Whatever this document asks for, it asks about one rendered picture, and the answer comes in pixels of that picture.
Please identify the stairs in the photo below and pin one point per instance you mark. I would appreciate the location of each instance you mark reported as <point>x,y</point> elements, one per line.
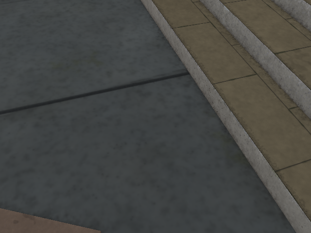
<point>252,61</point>

